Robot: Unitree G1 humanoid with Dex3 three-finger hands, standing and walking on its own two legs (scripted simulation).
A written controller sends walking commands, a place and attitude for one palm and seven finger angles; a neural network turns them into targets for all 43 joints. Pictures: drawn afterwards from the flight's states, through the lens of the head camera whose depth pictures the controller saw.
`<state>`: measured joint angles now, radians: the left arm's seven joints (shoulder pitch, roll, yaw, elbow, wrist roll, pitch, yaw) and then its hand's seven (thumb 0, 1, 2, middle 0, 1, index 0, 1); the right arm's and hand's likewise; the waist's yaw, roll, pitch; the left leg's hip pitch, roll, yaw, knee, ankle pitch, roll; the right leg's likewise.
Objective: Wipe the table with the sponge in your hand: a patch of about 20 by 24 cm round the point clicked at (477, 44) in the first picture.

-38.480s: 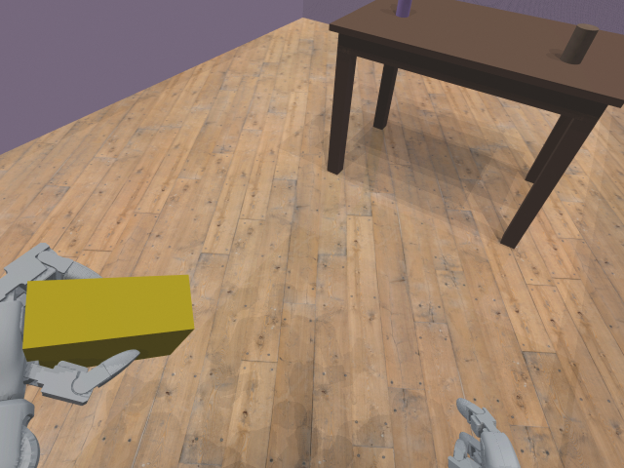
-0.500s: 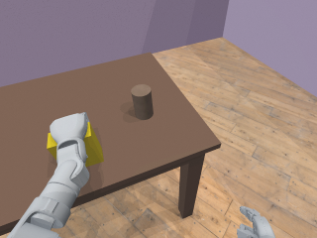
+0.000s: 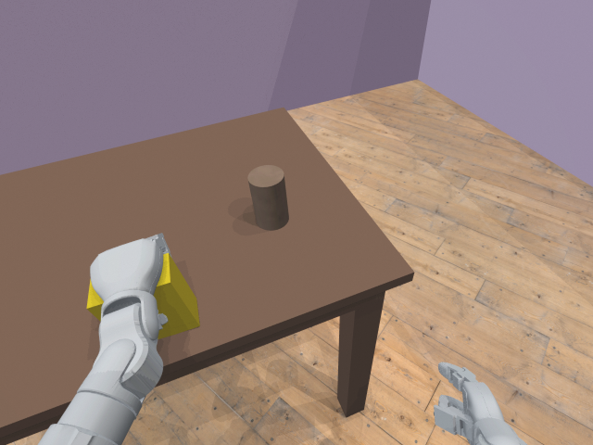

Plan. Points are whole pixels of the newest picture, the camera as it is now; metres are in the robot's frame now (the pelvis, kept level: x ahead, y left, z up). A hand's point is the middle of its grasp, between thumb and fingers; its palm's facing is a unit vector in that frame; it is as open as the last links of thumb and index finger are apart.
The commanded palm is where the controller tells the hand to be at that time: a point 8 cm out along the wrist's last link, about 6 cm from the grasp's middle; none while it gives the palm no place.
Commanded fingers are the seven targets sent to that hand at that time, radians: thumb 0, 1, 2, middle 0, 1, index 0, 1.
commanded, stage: slide back across to the middle lane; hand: left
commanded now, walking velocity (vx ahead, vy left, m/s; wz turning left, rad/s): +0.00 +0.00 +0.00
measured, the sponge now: (154, 310) +0.30 +0.26 +0.01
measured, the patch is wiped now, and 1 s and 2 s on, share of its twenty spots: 0.90 0.90 0.90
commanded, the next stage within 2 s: wipe forward along the middle lane in 0.48 s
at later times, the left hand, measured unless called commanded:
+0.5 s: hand (108, 307) +0.27 +0.29 +0.07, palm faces +0.00 -0.07 -1.00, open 9.7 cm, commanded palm +0.23 +0.30 +0.11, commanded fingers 0.00 0.10 1.30 -1.20 -1.60 -1.20 -1.60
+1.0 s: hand (105, 302) +0.28 +0.31 +0.06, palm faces -0.07 -0.04 -1.00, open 9.7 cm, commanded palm +0.26 +0.32 +0.09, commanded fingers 0.00 0.10 1.30 -1.20 -1.60 -1.20 -1.60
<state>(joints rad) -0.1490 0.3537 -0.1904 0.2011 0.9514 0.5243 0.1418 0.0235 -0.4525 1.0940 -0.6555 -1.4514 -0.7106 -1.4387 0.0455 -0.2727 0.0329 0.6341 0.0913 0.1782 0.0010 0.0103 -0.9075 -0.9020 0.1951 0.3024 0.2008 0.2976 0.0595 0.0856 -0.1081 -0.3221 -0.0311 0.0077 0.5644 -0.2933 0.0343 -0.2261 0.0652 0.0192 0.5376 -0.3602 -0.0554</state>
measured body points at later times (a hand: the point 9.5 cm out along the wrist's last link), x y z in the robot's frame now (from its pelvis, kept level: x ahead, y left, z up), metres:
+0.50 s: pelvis -0.01 +0.00 +0.00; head -0.02 -0.03 +0.45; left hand +0.26 +0.29 +0.12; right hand +0.20 -0.23 -0.09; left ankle +0.00 +0.10 -0.73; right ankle -0.05 -0.09 -0.73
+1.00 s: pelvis -0.03 -0.01 +0.00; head -0.03 -0.05 +0.45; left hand +0.28 +0.30 +0.12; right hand +0.16 -0.24 -0.12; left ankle +0.00 +0.10 -0.73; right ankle -0.05 -0.09 -0.73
